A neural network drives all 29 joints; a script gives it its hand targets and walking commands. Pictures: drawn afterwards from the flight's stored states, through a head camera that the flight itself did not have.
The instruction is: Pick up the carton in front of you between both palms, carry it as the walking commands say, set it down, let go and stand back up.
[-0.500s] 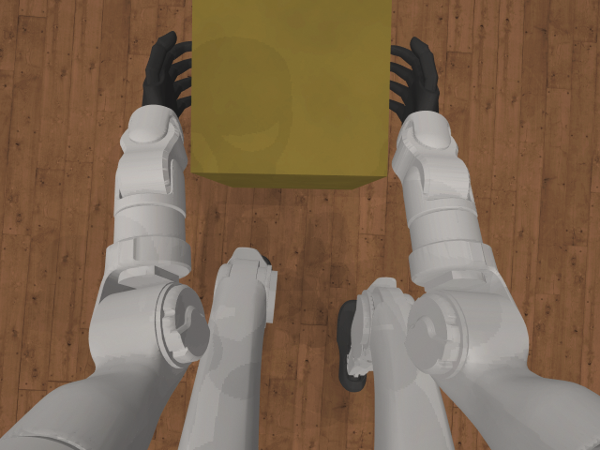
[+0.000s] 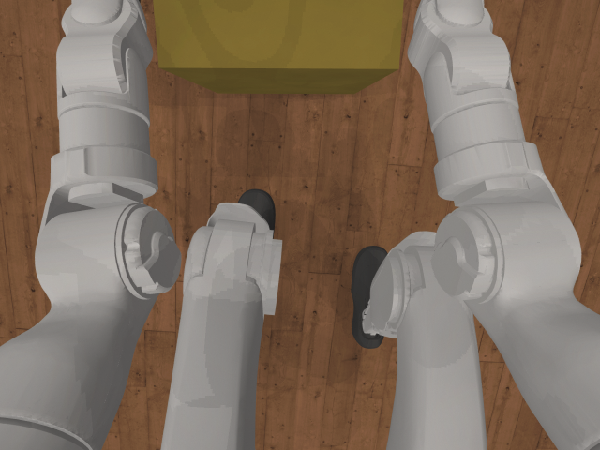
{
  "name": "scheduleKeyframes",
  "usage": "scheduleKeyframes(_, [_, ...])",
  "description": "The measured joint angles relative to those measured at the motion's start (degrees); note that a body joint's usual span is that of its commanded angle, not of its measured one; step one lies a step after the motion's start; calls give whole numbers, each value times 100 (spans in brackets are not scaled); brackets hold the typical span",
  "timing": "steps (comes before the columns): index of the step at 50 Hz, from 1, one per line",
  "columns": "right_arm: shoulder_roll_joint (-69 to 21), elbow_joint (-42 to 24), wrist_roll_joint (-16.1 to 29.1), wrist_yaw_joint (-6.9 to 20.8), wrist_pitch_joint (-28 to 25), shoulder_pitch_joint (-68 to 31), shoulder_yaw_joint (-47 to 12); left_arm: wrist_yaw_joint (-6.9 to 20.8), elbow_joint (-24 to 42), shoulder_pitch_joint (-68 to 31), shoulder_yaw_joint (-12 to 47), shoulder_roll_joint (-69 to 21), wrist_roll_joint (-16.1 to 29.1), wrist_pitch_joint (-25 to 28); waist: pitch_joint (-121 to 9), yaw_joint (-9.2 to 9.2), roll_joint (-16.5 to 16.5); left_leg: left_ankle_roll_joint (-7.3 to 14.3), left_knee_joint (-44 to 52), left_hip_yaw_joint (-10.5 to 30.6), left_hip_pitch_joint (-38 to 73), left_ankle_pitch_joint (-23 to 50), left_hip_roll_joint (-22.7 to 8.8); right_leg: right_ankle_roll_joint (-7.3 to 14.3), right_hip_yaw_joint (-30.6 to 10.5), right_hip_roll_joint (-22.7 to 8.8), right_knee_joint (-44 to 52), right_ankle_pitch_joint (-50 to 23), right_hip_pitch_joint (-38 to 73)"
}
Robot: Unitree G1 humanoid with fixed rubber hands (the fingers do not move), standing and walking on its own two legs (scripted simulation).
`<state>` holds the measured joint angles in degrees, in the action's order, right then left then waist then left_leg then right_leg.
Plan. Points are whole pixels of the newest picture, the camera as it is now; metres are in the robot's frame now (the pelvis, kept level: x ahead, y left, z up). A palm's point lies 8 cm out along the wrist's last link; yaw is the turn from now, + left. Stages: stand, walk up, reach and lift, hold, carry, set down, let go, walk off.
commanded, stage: set down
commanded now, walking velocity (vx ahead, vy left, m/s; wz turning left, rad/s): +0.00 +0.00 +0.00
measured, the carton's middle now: out of the picture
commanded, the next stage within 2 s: none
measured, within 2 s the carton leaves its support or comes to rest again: rests again in 0.50 s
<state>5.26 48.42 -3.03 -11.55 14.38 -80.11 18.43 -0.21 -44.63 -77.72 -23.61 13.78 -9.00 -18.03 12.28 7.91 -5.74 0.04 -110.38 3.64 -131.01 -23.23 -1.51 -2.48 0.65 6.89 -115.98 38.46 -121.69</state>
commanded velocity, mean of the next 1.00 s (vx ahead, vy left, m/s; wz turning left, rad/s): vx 0.00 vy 0.00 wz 0.00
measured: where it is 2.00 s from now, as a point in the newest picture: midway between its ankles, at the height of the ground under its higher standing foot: (310, 288)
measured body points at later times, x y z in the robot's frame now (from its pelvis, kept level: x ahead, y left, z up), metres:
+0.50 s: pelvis -0.01 +0.00 -0.04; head +0.37 +0.07 +0.19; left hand +0.51 +0.30 -0.22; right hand +0.58 +0.00 -0.22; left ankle +0.14 +0.13 -0.39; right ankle +0.08 -0.12 -0.39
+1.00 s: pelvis -0.02 -0.01 -0.05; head +0.36 +0.06 +0.18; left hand +0.51 +0.30 -0.22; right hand +0.57 -0.01 -0.23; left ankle +0.14 +0.13 -0.39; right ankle +0.08 -0.12 -0.39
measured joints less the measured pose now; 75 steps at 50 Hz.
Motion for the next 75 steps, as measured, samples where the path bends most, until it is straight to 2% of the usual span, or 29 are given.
scheduleKeyframes(10, [366, 284, 618, -146, 5, -531, -740, -22, -273, -397, 284, 445, 536, 58, 820, 97, 93, 40, -614, -67, -61, -185, -127, -63, -77, 146, -626, 185, -70])
scheduleKeyframes(14, [456, 443, 696, -132, -29, -571, -867, 13, -463, -472, 267, 459, 573, 108, 824, 117, 112, 49, -716, -103, -87, -207, -149, -77, -115, 172, -756, 217, -115])
scheduleKeyframes(22, [493, 828, 591, 16, -46, -750, -798, 183, -789, -526, 157, 499, 422, 201, 881, 157, 42, 11, -790, -84, -98, -173, -216, -48, -107, 255, -857, 128, -203])
scheduleKeyframes(28, [596, 948, 637, 65, -96, -859, -889, 335, -922, -629, 214, 586, 492, 277, 1112, 191, 37, 9, -818, -97, -46, -135, -277, -59, -128, 322, -898, 42, -209])
scheduleKeyframes(35, [674, 1077, 616, 260, -133, -1013, -894, 508, -1100, -770, 71, 660, 422, 360, 1264, 200, 47, 11, -850, -119, -16, -85, -313, -65, -152, 363, -962, -29, -229])
scheduleKeyframes(48, [663, 1171, 349, 612, -256, -1150, -638, 882, -1271, -899, -264, 774, 236, 486, 1473, 184, 57, -25, -899, -117, 58, -67, -331, -34, -148, 390, -1053, -64, -209])
scheduleKeyframes(59, [680, 1289, 247, 806, -418, -1320, -609, 1041, -1512, -1044, -460, 922, 152, 647, 1771, 138, 86, -63, -1023, -95, 193, -141, -318, -7, -123, 385, -1189, 26, -67])
scheduleKeyframes(63, [722, 1373, 286, 778, -473, -1289, -883, 925, -1891, -1028, -490, 945, 188, 881, 1764, 112, 158, -62, -1082, -99, 169, -196, -301, -37, -129, 367, -1234, 110, -50])
scheduleKeyframes(66, [821, 1417, 543, 576, -548, -1256, -1285, 593, -2290, -981, -373, 1015, 388, 1171, 1766, 80, 234, -38, -1096, -125, 138, -234, -290, -77, -158, 349, -1235, 173, -46])
scheduleKeyframes(70, [1097, 1460, 1001, 378, -620, -1249, -1743, 216, -2605, -959, -111, 1256, 905, 1492, 1764, 21, 310, 31, -1099, -215, 73, -250, -296, -140, -242, 332, -1249, 212, -92])
scheduleKeyframes(75, [1395, 1253, 1326, 385, -610, -1150, -2028, 146, -2707, -1112, 256, 1530, 1422, 1622, 1757, -9, 347, 104, -1091, -287, 51, -231, -290, -179, -300, 296, -1254, 228, -95])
